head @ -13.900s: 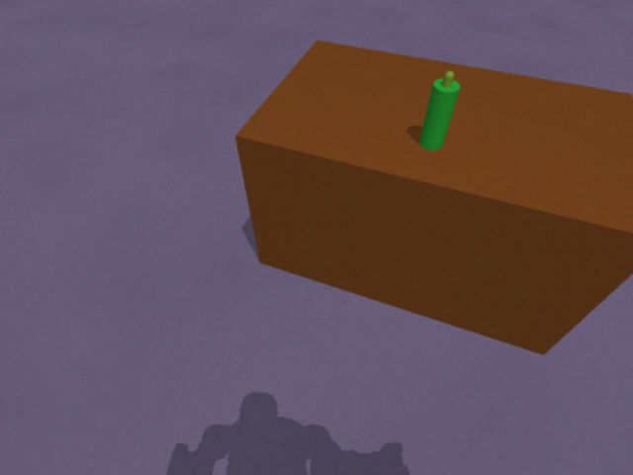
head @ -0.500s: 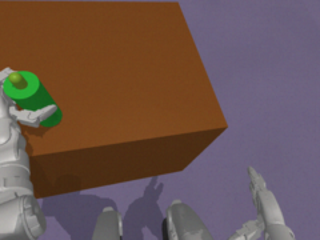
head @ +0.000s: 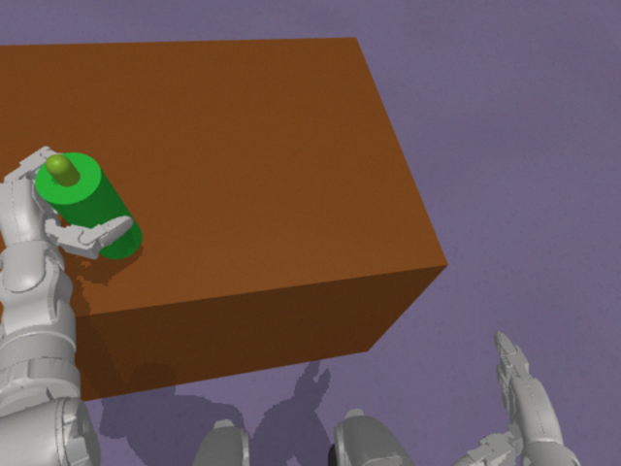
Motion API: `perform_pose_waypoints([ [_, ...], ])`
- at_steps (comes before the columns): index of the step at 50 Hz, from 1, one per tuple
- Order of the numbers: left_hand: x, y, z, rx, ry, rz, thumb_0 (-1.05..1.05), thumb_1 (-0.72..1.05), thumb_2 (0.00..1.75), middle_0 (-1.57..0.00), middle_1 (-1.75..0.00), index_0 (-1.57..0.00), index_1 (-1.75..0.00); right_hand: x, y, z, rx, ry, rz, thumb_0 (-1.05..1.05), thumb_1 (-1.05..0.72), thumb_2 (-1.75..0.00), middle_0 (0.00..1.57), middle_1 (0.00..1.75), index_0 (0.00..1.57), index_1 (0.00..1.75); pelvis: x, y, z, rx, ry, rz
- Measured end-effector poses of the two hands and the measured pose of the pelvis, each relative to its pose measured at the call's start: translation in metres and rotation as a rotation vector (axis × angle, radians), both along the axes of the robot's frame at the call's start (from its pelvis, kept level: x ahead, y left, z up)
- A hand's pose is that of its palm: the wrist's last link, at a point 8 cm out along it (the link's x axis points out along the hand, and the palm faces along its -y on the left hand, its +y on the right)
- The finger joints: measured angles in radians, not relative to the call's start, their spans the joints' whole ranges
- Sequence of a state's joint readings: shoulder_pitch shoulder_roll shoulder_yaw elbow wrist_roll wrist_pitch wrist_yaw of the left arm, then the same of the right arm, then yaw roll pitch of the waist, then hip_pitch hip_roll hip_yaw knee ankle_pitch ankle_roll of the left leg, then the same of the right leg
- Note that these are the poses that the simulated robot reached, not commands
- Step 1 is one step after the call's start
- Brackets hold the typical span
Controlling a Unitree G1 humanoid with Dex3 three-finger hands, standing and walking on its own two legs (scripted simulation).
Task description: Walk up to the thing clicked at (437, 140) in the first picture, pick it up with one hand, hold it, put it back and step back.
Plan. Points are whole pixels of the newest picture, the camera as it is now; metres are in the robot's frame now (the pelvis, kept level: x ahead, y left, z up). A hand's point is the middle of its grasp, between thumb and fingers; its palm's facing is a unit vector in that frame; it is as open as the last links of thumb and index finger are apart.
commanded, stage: lift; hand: left
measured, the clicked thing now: (92, 206) +0.42 +0.24 +0.05
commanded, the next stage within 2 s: hold in 1.14 s
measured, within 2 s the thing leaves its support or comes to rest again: neither
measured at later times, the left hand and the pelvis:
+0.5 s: hand (87, 184) +0.40 +0.21 +0.13, palm faces +0.29 -0.96 -0.02, open 9.8 cm; pelvis +0.01 +0.00 +0.03, yaw +0 degrees
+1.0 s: hand (73, 190) +0.36 +0.20 +0.17, palm faces +0.29 -0.96 -0.02, open 9.8 cm; pelvis +0.00 -0.01 +0.05, yaw +0 degrees
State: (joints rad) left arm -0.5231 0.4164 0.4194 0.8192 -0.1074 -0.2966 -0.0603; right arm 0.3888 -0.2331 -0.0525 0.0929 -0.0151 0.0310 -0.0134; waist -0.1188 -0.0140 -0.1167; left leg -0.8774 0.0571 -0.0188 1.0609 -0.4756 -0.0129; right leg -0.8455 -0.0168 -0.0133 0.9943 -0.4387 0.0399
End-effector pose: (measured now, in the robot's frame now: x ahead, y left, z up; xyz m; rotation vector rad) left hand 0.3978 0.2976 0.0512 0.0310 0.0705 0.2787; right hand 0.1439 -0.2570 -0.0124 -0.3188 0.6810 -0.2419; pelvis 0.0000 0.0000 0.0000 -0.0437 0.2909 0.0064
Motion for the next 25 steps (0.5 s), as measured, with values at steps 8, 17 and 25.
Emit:
perform_pose_waypoints([
  [8,-0.013,-0.013,0.029,0.007,-0.034,-0.003,-0.1,-0.59,1.04,-0.75,-1.27,-0.88,-1.33,0.008,0.001,0.003,0.029,-0.021,-0.017,-0.01,0.55,-0.05,0.05,0.05,0.06,0.05,0.008,0.0,0.01,0.007,-0.041,0.0],
  [17,-0.025,-0.027,0.064,0.006,-0.05,0.009,-0.1,-0.59,1.04,-0.76,-1.26,-0.89,-1.32,0.012,-0.002,-0.001,0.075,-0.028,-0.059,-0.01,0.56,-0.04,0.05,0.05,0.06,0.05,0.013,-0.001,0.021,0.019,-0.097,-0.002],
  [25,-0.037,-0.041,0.08,-0.01,-0.042,0.013,-0.1,-0.6,1.04,-0.76,-1.26,-0.9,-1.32,0.008,-0.008,-0.001,0.087,-0.026,-0.085,-0.01,0.57,-0.04,0.05,0.05,0.06,0.05,0.011,-0.004,0.03,0.028,-0.145,-0.005],
])
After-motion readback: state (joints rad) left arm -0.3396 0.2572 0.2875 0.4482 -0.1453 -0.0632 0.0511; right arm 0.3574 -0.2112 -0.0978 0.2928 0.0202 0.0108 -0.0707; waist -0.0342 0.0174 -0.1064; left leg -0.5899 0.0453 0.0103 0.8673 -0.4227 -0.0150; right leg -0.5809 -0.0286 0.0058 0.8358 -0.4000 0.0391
